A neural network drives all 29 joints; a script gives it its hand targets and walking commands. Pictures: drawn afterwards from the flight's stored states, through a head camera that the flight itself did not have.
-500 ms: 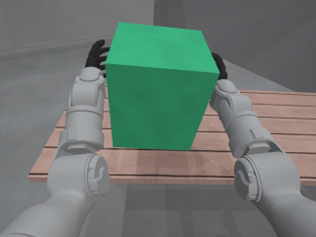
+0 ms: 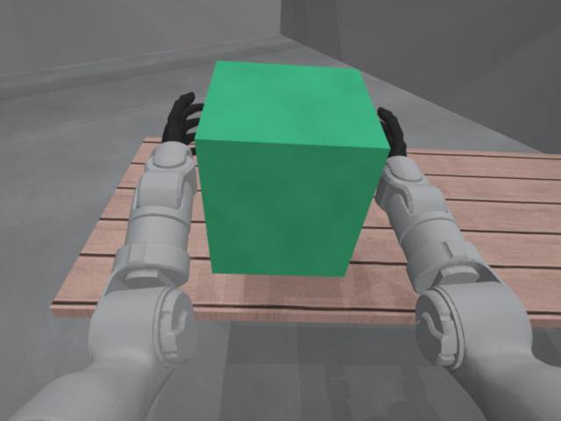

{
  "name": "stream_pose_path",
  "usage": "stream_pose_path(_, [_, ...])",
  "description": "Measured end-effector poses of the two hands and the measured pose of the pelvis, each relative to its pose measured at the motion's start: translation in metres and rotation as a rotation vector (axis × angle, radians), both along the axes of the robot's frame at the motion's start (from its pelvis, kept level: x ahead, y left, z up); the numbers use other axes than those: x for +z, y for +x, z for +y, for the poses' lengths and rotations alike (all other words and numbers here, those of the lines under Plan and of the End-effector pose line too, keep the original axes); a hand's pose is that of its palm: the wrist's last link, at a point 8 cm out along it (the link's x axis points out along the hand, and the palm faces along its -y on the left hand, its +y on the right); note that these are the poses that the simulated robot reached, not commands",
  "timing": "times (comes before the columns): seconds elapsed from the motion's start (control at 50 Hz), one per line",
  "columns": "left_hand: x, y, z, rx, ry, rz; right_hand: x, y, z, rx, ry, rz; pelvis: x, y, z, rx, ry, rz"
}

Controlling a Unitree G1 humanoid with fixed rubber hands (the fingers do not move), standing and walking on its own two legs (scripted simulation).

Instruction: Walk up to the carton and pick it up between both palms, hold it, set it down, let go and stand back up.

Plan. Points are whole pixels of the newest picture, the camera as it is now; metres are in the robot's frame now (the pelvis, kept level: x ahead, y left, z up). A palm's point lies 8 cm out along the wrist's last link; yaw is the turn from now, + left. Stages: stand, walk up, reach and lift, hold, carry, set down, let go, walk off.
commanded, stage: set down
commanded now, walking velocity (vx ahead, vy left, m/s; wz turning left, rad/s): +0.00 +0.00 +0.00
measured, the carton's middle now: (283, 173) +0.43 +0.00 +0.17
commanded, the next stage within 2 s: none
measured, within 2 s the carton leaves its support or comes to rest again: rests again in 1.82 s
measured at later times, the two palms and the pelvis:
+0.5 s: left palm (179, 163) +0.43 +0.15 +0.18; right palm (381, 179) +0.40 -0.15 +0.17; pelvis +0.00 +0.01 +0.00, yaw -1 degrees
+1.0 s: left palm (192, 175) +0.45 +0.14 +0.15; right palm (379, 194) +0.42 -0.16 +0.14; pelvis +0.02 +0.00 +0.00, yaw -2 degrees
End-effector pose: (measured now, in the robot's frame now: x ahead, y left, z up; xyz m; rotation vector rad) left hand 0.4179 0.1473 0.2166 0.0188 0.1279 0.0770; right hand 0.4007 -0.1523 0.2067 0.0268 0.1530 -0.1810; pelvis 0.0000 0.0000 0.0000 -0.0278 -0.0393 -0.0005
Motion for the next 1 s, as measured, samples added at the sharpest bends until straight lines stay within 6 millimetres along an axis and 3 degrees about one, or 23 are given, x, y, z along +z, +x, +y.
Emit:
stream_pose_path(0.26, [-0.023,0.005,-0.001,-0.023,0.0,0.048,-0.03,-0.002,0.0,-0.02,0.011,0.044,0.001,-0.001,0.004,-0.013,0.006,0.011])
stream_pose_path(0.54, [-0.036,0.014,0.003,-0.027,-0.024,0.051,-0.034,0.004,0.003,-0.031,0.004,0.041,0.001,0.004,0.008,-0.021,0.006,0.035])
stream_pose_path(0.82, [-0.065,0.024,-0.007,-0.042,0.001,0.093,-0.069,0.009,-0.005,-0.043,0.014,0.078,0.001,0.011,0.008,-0.029,0.006,0.069])
stream_pose_path(1.0, [-0.067,0.029,-0.008,-0.04,-0.013,0.081,-0.071,0.015,-0.007,-0.038,-0.003,0.062,0.001,0.015,0.004,-0.026,0.009,0.089])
